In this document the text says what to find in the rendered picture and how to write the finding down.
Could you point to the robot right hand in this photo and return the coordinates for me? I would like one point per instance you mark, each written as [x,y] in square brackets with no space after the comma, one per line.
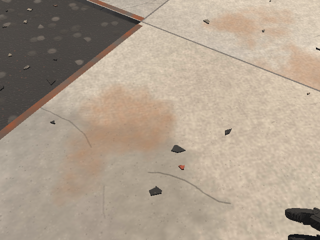
[307,217]

